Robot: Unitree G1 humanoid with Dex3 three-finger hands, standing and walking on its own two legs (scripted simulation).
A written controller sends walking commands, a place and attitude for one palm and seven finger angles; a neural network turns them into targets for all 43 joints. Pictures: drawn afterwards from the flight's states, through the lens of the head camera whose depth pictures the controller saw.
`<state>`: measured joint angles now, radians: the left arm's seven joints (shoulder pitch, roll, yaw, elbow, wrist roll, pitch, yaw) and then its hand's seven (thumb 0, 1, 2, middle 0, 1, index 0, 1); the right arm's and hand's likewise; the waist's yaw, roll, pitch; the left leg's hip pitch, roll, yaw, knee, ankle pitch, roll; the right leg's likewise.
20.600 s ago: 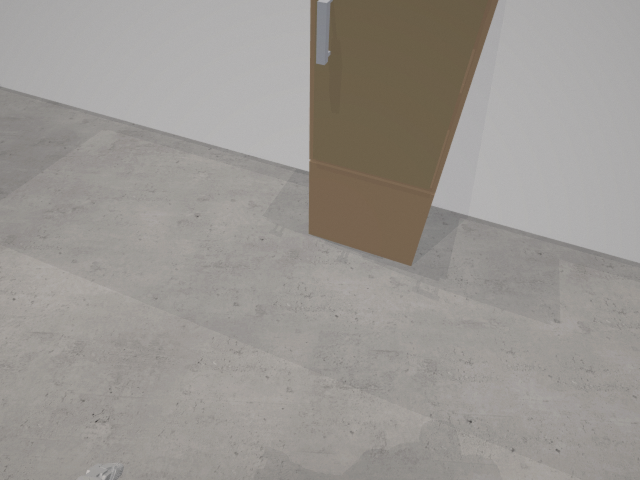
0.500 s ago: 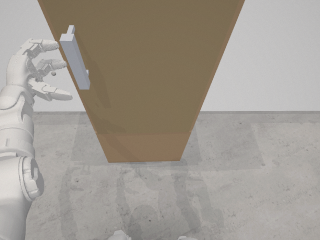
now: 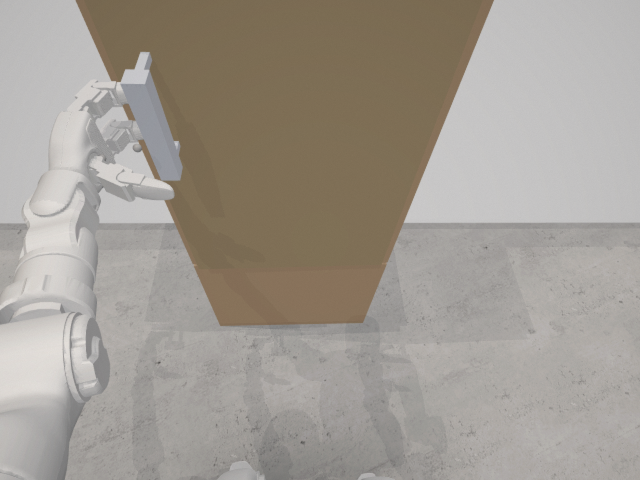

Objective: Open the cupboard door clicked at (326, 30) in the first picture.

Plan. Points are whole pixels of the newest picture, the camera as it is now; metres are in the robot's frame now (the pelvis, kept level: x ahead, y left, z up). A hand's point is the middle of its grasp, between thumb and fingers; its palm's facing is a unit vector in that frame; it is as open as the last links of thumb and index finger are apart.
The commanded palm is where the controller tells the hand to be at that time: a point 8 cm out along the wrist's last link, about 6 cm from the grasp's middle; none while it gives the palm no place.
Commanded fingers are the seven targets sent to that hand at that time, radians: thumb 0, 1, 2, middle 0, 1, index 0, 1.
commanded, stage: slide the fingers in behind the handle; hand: left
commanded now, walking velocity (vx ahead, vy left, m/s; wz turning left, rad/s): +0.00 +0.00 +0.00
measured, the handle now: (159, 120) +0.54 +0.17 +0.13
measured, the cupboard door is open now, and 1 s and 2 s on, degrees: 1 1 1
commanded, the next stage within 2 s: close the thumb around the handle in 0.94 s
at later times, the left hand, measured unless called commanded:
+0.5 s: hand (167, 147) +0.49 +0.16 +0.13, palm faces -0.03 -1.00 +0.00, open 13.9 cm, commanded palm +0.47 +0.20 +0.13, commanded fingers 0.00 -0.50 0.30 -0.30 -1.20 -0.30 -1.20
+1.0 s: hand (172, 148) +0.49 +0.15 +0.13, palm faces -0.02 -1.00 +0.00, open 14.0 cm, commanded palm +0.46 +0.20 +0.13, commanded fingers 0.00 -0.50 0.30 -0.30 -1.20 -0.30 -1.20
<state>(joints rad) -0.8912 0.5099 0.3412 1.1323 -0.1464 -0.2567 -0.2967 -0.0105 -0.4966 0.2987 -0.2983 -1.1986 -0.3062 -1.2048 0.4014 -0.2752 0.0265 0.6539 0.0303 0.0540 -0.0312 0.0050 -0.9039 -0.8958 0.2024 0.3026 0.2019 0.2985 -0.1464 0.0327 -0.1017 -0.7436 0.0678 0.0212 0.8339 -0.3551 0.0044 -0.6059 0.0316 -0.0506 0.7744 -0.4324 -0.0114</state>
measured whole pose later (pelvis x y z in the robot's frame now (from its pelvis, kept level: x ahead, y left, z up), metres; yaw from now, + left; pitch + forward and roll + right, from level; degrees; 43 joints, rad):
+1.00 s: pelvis +0.00 -0.01 +0.00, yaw +0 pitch +14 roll -2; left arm -0.87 0.41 0.31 1.11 -0.13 -0.28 -0.19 -0.01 -0.50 0.30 -0.29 -1.20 -0.30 -1.20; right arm 0.40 -0.27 0.01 0.67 0.02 0.04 -0.02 0.01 -0.90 -0.90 0.20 0.30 0.20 0.30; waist -0.14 0.04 -0.10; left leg -0.71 0.07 0.03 0.81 -0.34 0.00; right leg -0.58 0.03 -0.04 0.77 -0.43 -0.02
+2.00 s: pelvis +0.00 +0.00 +0.00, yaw -1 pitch +14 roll -2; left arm -0.82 0.39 0.31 1.06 -0.14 -0.28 -0.18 0.01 0.70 0.81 -0.33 -1.35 -0.34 -1.35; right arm 0.39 -0.27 0.01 0.66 0.02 0.05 -0.02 0.01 -0.90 -0.90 0.20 0.30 0.20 0.30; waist -0.14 0.04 -0.11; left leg -0.69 0.07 0.04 0.80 -0.35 0.00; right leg -0.57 0.03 -0.03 0.76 -0.43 -0.01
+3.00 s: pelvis +0.01 -0.04 +0.02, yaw +3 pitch -1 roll +1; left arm 0.27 -0.04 -0.30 -0.23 0.01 0.08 0.47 0.00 0.65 0.70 -0.33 -1.33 -0.35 -1.34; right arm 0.18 -0.19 0.02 0.57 -0.02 0.11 0.01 0.01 -0.90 -0.90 0.20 0.30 0.20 0.30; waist -0.02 0.06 -0.06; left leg -0.32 0.05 -0.01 0.65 -0.32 -0.04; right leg -0.19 0.03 -0.08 0.64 -0.44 -0.06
